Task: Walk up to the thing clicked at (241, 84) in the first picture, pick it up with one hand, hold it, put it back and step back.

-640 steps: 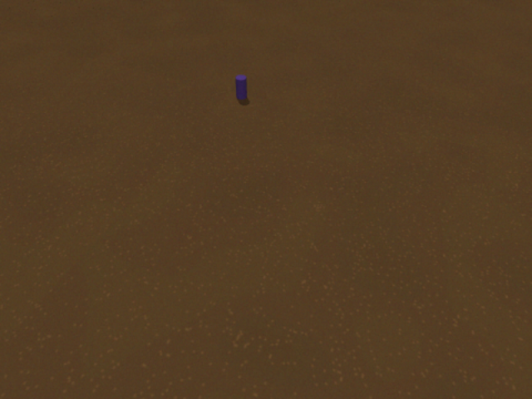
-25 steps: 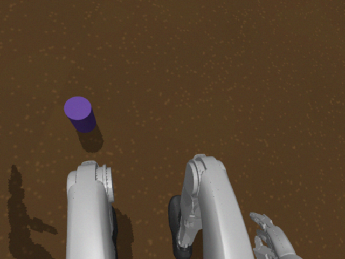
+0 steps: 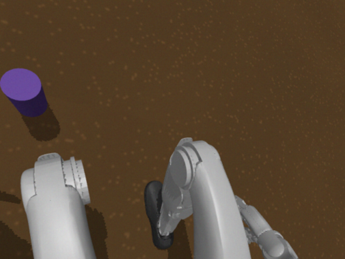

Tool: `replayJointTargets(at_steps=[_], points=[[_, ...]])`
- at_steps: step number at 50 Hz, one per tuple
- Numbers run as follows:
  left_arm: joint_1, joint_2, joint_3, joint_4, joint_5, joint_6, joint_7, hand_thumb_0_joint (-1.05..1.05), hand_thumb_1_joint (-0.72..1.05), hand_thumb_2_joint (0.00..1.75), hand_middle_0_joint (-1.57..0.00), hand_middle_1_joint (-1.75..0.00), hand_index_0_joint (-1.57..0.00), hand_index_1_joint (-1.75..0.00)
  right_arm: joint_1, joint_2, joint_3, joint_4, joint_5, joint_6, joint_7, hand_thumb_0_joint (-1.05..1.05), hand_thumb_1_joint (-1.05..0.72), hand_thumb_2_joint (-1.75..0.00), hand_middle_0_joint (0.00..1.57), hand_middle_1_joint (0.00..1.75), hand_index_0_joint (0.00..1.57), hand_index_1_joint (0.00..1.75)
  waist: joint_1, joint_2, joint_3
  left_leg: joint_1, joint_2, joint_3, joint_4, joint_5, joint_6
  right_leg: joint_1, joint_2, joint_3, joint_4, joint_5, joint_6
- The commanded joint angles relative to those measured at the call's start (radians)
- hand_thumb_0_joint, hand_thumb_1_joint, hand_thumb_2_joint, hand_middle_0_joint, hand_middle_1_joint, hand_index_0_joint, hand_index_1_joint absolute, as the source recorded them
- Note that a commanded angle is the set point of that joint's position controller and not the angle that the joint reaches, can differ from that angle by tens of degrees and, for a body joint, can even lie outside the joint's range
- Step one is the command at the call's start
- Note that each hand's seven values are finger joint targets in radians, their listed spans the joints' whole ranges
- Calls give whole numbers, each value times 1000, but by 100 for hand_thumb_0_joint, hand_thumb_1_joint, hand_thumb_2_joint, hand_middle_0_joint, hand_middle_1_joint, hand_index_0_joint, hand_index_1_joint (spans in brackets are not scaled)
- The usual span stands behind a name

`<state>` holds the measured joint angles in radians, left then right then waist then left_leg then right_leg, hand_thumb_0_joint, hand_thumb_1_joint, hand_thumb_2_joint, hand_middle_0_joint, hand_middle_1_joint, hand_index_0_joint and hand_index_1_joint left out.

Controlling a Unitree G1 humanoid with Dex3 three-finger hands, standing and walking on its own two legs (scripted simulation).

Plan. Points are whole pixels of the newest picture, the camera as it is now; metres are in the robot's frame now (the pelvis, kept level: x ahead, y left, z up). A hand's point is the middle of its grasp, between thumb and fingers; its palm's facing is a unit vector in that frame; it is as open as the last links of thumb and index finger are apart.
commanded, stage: approach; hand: left
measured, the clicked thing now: (27, 95) +0.49 +0.25 -0.25
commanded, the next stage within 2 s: close in in 0.10 s
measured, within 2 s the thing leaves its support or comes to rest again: leaves its support in 2.00 s
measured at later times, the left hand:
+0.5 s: hand out of the picture +0.44 +0.30 -0.20, palm faces +0.27 -0.96 +0.08, open 17.6 cm
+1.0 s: hand (13, 103) +0.45 +0.27 -0.21, palm faces +0.26 -0.97 +0.01, open 17.4 cm
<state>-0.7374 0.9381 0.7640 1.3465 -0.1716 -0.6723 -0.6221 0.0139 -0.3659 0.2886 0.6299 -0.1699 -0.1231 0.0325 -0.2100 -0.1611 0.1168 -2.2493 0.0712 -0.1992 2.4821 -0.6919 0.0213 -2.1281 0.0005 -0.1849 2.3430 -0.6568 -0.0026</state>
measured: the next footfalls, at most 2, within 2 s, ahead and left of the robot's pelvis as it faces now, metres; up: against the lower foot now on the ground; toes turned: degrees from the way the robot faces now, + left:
none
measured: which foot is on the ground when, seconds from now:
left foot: down 0.00-1.00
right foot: down 0.00-1.00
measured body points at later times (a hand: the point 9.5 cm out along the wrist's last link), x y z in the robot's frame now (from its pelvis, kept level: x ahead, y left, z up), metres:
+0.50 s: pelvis -0.01 +0.01 -0.03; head +0.23 +0.18 +0.30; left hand +0.42 +0.35 -0.20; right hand +0.15 -0.24 -0.06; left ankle +0.08 +0.12 -0.29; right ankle +0.12 -0.11 -0.29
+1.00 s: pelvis -0.01 +0.01 -0.04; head +0.23 +0.19 +0.29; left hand +0.43 +0.32 -0.21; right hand +0.12 -0.24 -0.06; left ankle +0.08 +0.12 -0.29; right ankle +0.12 -0.11 -0.29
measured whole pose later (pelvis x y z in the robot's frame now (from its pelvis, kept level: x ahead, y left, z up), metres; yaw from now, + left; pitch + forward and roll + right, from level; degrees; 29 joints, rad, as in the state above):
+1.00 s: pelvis -0.01 +0.01 -0.04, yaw -6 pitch +11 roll -19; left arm -0.72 0.94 0.51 1.55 -0.12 -1.10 -0.12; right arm -0.16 -0.39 0.58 0.54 -0.38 0.01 0.10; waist -0.27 -0.30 0.32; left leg -2.21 0.06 -0.40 2.66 -0.71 0.01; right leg -2.03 0.06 -0.32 2.39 -0.60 0.04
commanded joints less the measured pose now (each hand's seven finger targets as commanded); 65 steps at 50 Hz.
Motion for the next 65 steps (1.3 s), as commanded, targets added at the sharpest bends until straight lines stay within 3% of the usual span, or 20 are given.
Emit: replayJointTargets(at_steps=[1, 2, 3, 5, 7, 9, 12, 16, 18, 23, 28, 33, 37, 40, 45, 49, 53, 56, 59, 65], points=[[-215, 435, 55, -213, -16, -167, 31, 0, -61, 6, -5, -10, -5, -9, 68, -328, -63, -20, -31, 16, -11, 0, -91, -90, 20, 30, 20, 30, 14, 558, -668, 606, 16, 24, -282, 218, -37, 246, 47, -33, -161, 155, -32], [-191, 401, 32, -179, -19, -181, 31, 0, -61, 7, -5, -10, -5, -10, 58, -330, -49, -23, -40, 20, -8, 0, -91, -90, 20, 30, 20, 30, -6, 558, -654, 618, 21, 13, -273, 235, -39, 245, 49, -40, -152, 165, -32], [-224, 406, 34, -208, -26, -202, 35, 0, -61, 7, -5, -10, -5, -9, 49, -337, -37, -18, -48, 26, -9, 0, -91, -90, 20, 30, 20, 30, -15, 580, -653, 637, 24, 3, -266, 250, -43, 243, 50, -50, -146, 173, -31], [-158, 354, 6, -101, -36, -220, 45, 0, -61, 6, -5, -10, -5, -9, 22, -346, -15, -31, -60, 34, -5, 0, -91, -90, 20, 30, 20, 30, -35, 538, -609, 609, 27, -9, -244, 248, -41, 243, 57, -64, -141, 176, -28], [-199, 339, -23, -109, -36, -248, 58, 0, -61, 6, -5, -10, -6, -9, 4, -348, 8, -31, -74, 42, -5, 0, -91, -90, 20, 30, 20, 30, -62, 553, -573, 601, 31, -20, -234, 240, -45, 248, 59, -79, -134, 181, -27], [-188, 343, -20, -91, -40, -269, 74, 0, -59, 6, -4, -9, -5, -8, -33, -357, 23, -52, -86, 47, -6, 0, -91, -90, 20, 30, 20, 30, -66, 536, -548, 580, 35, -26, -215, 244, -44, 257, 64, -91, -126, 195, -26], [-156, 275, -71, 8, -42, -295, 99, 0, -61, 5, -4, -10, -6, -8, -67, -363, 54, -80, -101, 56, -1, 0, -91, -90, 20, 30, 20, 30, -105, 478, -499, 539, 38, -44, -195, 242, -43, 288, 72, -115, -119, 216, -20], [-173, 243, -88, 36, -44, -340, 170, 0, -61, 8, -2, -11, -6, -8, -95, -370, 86, -95, -122, 70, 7, 0, -90, -90, 20, 30, 20, 30, -116, 454, -442, 484, 36, -56, -183, 167, -41, 300, 79, -132, -122, 189, -12], [-157, 271, -59, 43, -38, -362, 221, 0, -61, 7, -3, -10, -6, -7, -98, -381, 95, -91, -135, 79, 13, 0, -90, -90, 20, 30, 20, 30, -110, 456, -441, 493, 39, -61, -170, 179, -43, 315, 84, -140, -118, 199, -8], [-173, 289, -72, 13, 26, -424, 335, 0, -61, 10, -2, -11, -5, -9, -119, -388, 114, -90, -165, 102, 27, 0, -90, -90, 20, 30, 20, 30, -122, 519, -393, 515, 46, -84, -183, 172, -57, 308, 88, -159, -102, 197, -7], [-161, 265, -130, 15, 61, -454, 399, 0, -58, 11, -4, -12, -7, -10, -150, -387, 128, -99, -198, 122, 32, 0, -90, -90, 20, 30, 20, 30, -153, 509, -359, 462, 47, -82, -164, 130, -48, 319, 97, -160, -107, 189, -3], [-180, 177, -190, 48, 36, -464, 437, 0, -57, 13, -5, -13, -8, -11, -153, -394, 140, -108, -204, 129, 40, 0, -91, -90, 20, 30, 20, 30, -195, 439, -329, 421, 40, -106, -162, 58, -38, 306, 97, -178, -117, 161, 10], [-175, 134, -229, 72, 26, -470, 456, 0, -59, 15, -6, -14, -9, -13, -152, -393, 146, -103, -206, 131, 44, 0, -91, -90, 20, 30, 20, 30, -204, 405, -319, 414, 36, -118, -158, 68, -36, 310, 100, -183, -119, 182, 13], [-188, 137, -254, 77, 35, -477, 463, 0, -59, 14, -5, -13, -7, -11, -165, -390, 149, -100, -202, 130, 46, 0, -91, -90, 20, 30, 20, 30, -200, 413, -284, 392, 32, -121, -164, 38, -36, 287, 100, -184, -121, 163, 11], [-195, 154, -244, 75, 37, -493, 495, 0, -61, 12, -4, -11, -6, -10, -164, -389, 155, -99, -206, 132, 51, 0, -91, -90, 20, 30, 20, 30, -186, 419, -277, 384, 30, -116, -159, 31, -36, 304, 106, -182, -131, 164, 9], [-192, 151, -248, 73, 50, -504, 516, 0, -50, 17, -6, -9, -5, -10, -161, -387, 159, -87, -217, 137, 52, 0, -89, -90, 20, 30, 20, 30, -197, 459, -314, 449, 38, -126, -159, 115, -48, 331, 109, -187, -118, 226, 8], [-206, 158, -275, 68, 77, -513, 526, 0, -43, 18, -6, -8, -5, -9, -169, -386, 164, -80, -222, 146, 53, 0, -89, -90, 20, 30, 20, 30, -211, 487, -290, 456, 41, -136, -170, 119, -52, 316, 107, -194, -114, 228, 5], [-214, 172, -268, 59, 75, -520, 535, 0, -21, 30, -25, -24, -24, -25, -171, -392, 165, -80, -225, 152, 54, 0, -88, -90, 20, 30, 20, 30, -215, 495, -310, 473, 42, -138, -165, 125, -52, 326, 108, -194, -115, 233, 6], [-226, 163, -263, 60, 67, -520, 552, 0, -10, 35, -30, -29, -29, -29, -177, -392, 164, -80, -225, 153, 56, 0, -88, -90, 20, 30, 20, 30, -213, 486, -313, 473, 42, -140, -163, 124, -52, 325, 110, -194, -119, 233, 7], [-238, 139, -304, 83, 96, -508, 561, 0, 9, 46, -39, -37, -37, -38, -184, -382, 166, -76, -226, 165, 57, 0, -87, -90, 20, 30, 20, 30, -230, 479, -285, 461, 41, -145, -179, 118, -51, 316, 108, -198, -127, 229, 6]])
